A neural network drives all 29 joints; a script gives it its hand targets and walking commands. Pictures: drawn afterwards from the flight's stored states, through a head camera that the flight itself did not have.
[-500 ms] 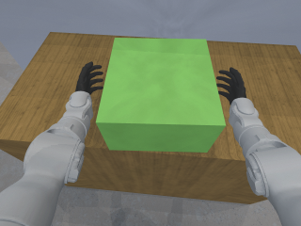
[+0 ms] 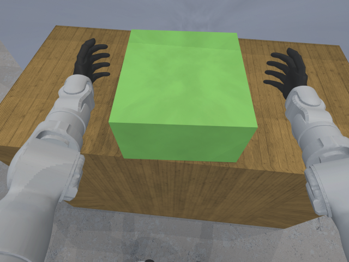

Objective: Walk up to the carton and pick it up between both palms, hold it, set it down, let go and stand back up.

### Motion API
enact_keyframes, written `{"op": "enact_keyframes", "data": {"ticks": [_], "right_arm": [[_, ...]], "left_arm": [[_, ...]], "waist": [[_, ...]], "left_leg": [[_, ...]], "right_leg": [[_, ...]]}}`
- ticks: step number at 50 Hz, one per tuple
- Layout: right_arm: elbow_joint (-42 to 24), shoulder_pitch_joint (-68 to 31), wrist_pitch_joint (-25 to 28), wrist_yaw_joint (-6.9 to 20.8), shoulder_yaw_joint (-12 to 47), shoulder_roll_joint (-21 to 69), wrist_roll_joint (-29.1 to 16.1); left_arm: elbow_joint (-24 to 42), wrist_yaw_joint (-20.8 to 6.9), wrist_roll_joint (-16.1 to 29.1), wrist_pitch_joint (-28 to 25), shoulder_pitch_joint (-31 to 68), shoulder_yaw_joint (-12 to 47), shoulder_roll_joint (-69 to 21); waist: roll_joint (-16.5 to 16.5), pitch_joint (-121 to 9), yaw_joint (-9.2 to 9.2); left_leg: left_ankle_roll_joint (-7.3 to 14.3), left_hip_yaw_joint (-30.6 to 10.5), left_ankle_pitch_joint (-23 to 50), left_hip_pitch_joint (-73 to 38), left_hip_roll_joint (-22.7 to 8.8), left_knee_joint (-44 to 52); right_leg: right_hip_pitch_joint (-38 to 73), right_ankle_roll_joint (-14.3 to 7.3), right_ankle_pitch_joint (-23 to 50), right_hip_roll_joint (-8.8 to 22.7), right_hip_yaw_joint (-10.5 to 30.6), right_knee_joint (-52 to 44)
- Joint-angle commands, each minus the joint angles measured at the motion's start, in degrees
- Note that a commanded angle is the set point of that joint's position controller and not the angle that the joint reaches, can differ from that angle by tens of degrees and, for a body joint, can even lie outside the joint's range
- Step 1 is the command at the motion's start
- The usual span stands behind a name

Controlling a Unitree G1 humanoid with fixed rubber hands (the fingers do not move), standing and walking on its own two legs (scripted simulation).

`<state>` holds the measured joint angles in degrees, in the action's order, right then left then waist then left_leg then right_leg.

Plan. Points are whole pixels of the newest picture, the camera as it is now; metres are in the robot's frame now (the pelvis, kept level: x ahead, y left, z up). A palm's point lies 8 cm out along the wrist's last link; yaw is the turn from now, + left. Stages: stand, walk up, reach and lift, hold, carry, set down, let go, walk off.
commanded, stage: set down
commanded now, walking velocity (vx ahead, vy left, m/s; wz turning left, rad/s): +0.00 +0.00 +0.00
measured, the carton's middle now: (182, 93) +0.53 +0.01 +0.04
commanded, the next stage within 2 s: none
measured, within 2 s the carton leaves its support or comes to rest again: neither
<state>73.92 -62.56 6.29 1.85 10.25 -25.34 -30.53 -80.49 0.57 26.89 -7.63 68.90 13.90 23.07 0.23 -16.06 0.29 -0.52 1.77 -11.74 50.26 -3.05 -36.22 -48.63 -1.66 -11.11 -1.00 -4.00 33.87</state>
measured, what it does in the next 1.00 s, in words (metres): stands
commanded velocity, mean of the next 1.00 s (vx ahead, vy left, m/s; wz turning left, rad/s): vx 0.00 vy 0.00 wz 0.00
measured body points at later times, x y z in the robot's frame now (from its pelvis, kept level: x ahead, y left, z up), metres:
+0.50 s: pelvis +0.02 +0.00 +0.02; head +0.08 +0.02 +0.47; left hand +0.50 +0.25 +0.18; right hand +0.50 -0.24 +0.18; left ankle +0.03 +0.12 -0.71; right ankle +0.03 -0.10 -0.71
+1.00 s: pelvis +0.03 +0.00 +0.03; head +0.06 +0.00 +0.48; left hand +0.41 +0.24 +0.12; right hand +0.41 -0.23 +0.11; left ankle +0.03 +0.12 -0.71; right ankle +0.03 -0.10 -0.71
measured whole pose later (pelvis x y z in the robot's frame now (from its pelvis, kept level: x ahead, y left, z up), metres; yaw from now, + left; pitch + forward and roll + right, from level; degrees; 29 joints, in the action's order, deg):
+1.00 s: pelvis +0.03 +0.00 +0.03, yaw +0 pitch +8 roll +0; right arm 31.9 -24.9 -4.3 -3.1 0.0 -20.8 -22.4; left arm -33.3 -1.1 18.0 9.8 28.9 -2.9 22.0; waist -0.5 -3.9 0.3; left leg -0.8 1.6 -9.3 19.5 -2.0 -21.2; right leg -18.3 -1.5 -8.7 -1.4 -2.4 19.3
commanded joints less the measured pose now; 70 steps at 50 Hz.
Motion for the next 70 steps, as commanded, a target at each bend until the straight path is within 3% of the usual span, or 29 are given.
{"op": "enact_keyframes", "data": {"ticks": [1, 6, 8, 13, 15, 19, 24, 26, 30, 31, 32, 33, 36, 39, 40, 44, 46, 50, 52, 58, 62, 66, 67, 70], "right_arm": [[-8.4, -31.7, -0.9, -0.1, -3.8, -15.6, 1.0], [-4.9, -31.7, -3.8, 0.9, -3.2, -14.8, 0.7], [-7.1, -32.5, -4.2, 1.4, -2.8, -14.3, 0.4], [-4.4, -30.9, -6.2, 1.7, -0.5, -14.2, -1.1], [-3.5, -30.0, -6.8, 1.5, -0.3, -13.8, -1.6], [-12.7, -27.6, -5.7, 0.5, -2.2, -15.0, -0.8], [-15.4, -18.4, -8.3, -0.5, -3.4, -15.2, -0.7], [-18.7, -14.6, -8.6, -1.4, -4.9, -14.9, 0.4], [-29.0, -4.6, -7.5, -3.1, -8.3, -13.4, 2.6], [-31.8, -2.8, -7.3, -3.3, -9.0, -12.8, 3.2], [-33.0, 0.0, -7.3, -3.6, -9.8, -12.3, 4.4], [-35.2, 2.6, -7.4, -3.8, -9.8, -11.1, 4.3], [-42.2, 3.7, -7.7, -4.6, -12.2, -9.8, 6.7], [-46.7, 5.7, -7.9, -4.5, -13.7, -7.4, 7.8], [-48.2, 6.5, -8.0, -4.5, -13.6, -6.5, 8.0], [-55.0, 7.7, -7.6, -4.5, -14.9, -7.1, 8.8], [-56.1, 12.9, -7.5, -4.9, -14.3, -6.6, 8.5], [-51.1, 20.9, -8.3, -5.6, -11.9, -4.7, 6.9], [-51.2, 22.9, -8.1, -5.9, -12.8, -4.6, 7.6], [-53.0, 35.3, -7.0, -4.5, -12.4, -2.4, 7.7], [-59.1, 37.4, -4.9, -3.5, -15.0, -1.8, 9.7], [-67.3, 41.0, -2.8, -2.6, -16.8, -1.4, 11.4], [-68.6, 44.3, -2.4, -2.5, -16.8, -1.9, 11.5], [-68.6, 47.6, -1.8, -2.4, -16.9, -1.2, 12.0]], "left_arm": [[9.6, 1.0, 0.3, 2.5, 30.0, -0.5, 11.6], [7.9, 1.3, 0.2, 5.3, 29.9, -0.1, 10.9], [8.4, 1.5, 0.7, 5.7, 30.3, 0.3, 10.6], [8.5, 0.5, 0.2, 7.3, 28.6, 0.0, 11.7], [9.0, 0.2, -0.2, 8.0, 28.2, -0.1, 11.4], [19.4, -0.1, -1.3, 8.5, 25.7, -3.0, 13.0], [27.3, -1.1, -4.9, 14.6, 15.7, -7.6, 11.7], [31.2, -1.8, -6.9, 16.1, 10.8, -10.5, 12.4], [44.9, -2.5, -10.6, 17.2, -0.1, -15.0, 11.0], [46.9, -2.8, -10.9, 17.3, -2.8, -15.8, 11.1], [47.1, -3.2, -11.2, 17.6, -6.0, -16.8, 10.9], [49.2, -3.3, -11.8, 17.7, -8.7, -18.4, 11.2], [53.5, -2.9, -11.7, 17.6, -10.7, -19.9, 11.2], [53.4, -2.2, -10.2, 16.1, -11.7, -19.6, 10.6], [55.3, -1.9, -9.6, 15.4, -11.9, -19.5, 10.6], [59.6, -0.8, -7.6, 13.3, -11.5, -19.7, 12.4], [61.0, -0.9, -7.6, 13.4, -18.0, -20.5, 11.9], [58.6, -3.5, -10.9, 16.2, -26.1, -22.4, 10.1], [58.9, -3.9, -11.8, 16.8, -28.3, -23.2, 9.7], [66.1, -3.6, -14.0, 17.6, -40.0, -23.0, 4.4], [71.3, -2.7, -13.3, 15.4, -41.4, -22.0, 4.1], [76.1, -1.4, -11.9, 11.7, -45.0, -21.1, 4.4], [78.3, -0.9, -12.1, 10.7, -48.2, -21.6, 4.3], [78.1, -0.1, -11.4, 8.7, -50.9, -20.8, 4.4]], "waist": [[-0.7, -39.6, -0.89], [-0.7, -33.7, -0.09], [-0.5, -34.6, 0.37], [1.1, -30.1, 0.57], [-0.4, -29.2, 0.47], [-1.5, -36.8, 0.46], [-3.1, -30.1, 0.08], [-2.6, -28.4, 0.11], [-3.3, -27.0, 0.23], [-3.5, -25.5, 0.14], [-1.5, -23.4, -0.37], [-0.6, -21.7, 0.51], [1.0, -17.4, -0.08], [2.2, -14.4, 0.09], [1.3, -14.6, 0.21], [1.0, -20.9, 0.01], [1.6, -22.0, 0.21], [0.8, -14.6, 0.34], [0.2, -10.0, 0.03], [-2.0, -0.5, 0.21], [-2.7, 1.1, 0.60], [-2.0, -3.9, -0.04], [-2.0, -3.7, 0.66], [-2.2, -2.8, 0.59]], "left_leg": [[-1.4, -0.2, 13.0, -29.2, 2.3, 2.2], [-0.8, -0.9, 11.0, -30.3, 2.0, 4.9], [-1.0, -1.0, 12.7, -30.0, 2.3, 5.4], [-0.1, -0.8, 13.1, -29.5, 2.3, 7.5], [-0.2, -0.6, 12.6, -29.9, 2.7, 8.1], [-1.2, -0.6, 22.4, -37.0, 2.7, 7.4], [-2.2, -0.7, 26.6, -43.8, 2.9, 8.8], [-1.8, -0.5, 26.4, -45.1, 3.1, 9.4], [-2.5, -0.2, 29.7, -48.7, 4.0, 10.7], [-2.3, -0.8, 29.7, -49.5, 3.9, 10.8], [-1.8, -0.5, 27.9, -49.4, 3.9, 11.5], [-1.4, -0.5, 27.2, -48.9, 4.4, 12.2], [-0.4, -0.7, 20.1, -46.4, 4.6, 13.8], [0.5, -0.4, 13.1, -43.4, 4.5, 15.1], [0.5, -0.4, 12.4, -43.6, 4.7, 15.0], [0.5, -0.6, 12.8, -41.9, 4.5, 13.8], [0.3, -0.5, 17.0, -43.7, 4.5, 13.0], [-0.1, -0.6, 21.3, -46.4, 4.6, 14.1], [0.2, -0.6, 17.7, -46.2, 4.4, 15.2], [-1.2, -0.9, 21.3, -54.0, 4.2, 16.3], [-1.5, -0.7, 17.4, -52.9, 4.0, 16.5], [-1.5, -0.9, 18.5, -52.9, 3.7, 15.6], [-1.6, -0.8, 19.2, -53.0, 3.7, 15.6], [-1.6, -1.1, 18.3, -52.1, 3.6, 15.8]], "right_leg": [[19.0, 3.5, 12.5, -1.9, -0.5, -3.7], [20.2, 3.0, 10.2, -1.9, 0.1, -6.2], [21.7, 2.7, 12.1, -1.7, 0.1, -6.2], [25.2, 3.2, 14.4, -1.4, 0.8, -7.7], [26.6, 3.1, 14.2, -1.1, 1.5, -8.4], [30.4, 3.6, 23.8, -1.8, 0.7, -8.6], [33.0, 3.0, 25.2, -2.5, 0.4, -12.0], [35.0, 3.4, 26.0, -2.7, 0.9, -13.0], [39.6, 3.6, 28.2, -3.3, 0.8, -14.0], [39.4, 3.4, 27.7, -3.3, 0.9, -14.6], [40.1, 3.6, 25.9, -3.1, 0.7, -15.4], [41.5, 3.9, 25.4, -3.1, 1.1, -15.5], [40.7, 4.0, 18.6, -2.8, 1.5, -16.2], [40.1, 4.0, 11.6, -1.8, 2.4, -16.4], [39.1, 3.6, 10.6, -1.6, 2.6, -16.2], [40.7, 3.6, 13.2, -1.0, 3.6, -14.3], [43.4, 3.8, 18.4, -1.0, 3.8, -13.3], [45.8, 3.6, 22.7, -0.8, 4.6, -15.0], [44.0, 3.5, 17.3, -0.8, 4.4, -16.3], [39.6, 1.9, 13.1, -1.8, 3.5, -19.4], [37.8, 1.2, 7.7, -1.8, 3.3, -19.8], [39.6, 1.2, 10.0, -1.7, 3.7, -18.5], [39.8, 1.2, 10.7, -1.7, 3.7, -18.1], [39.6, 0.8, 10.2, -1.2, 4.2, -17.9]]}}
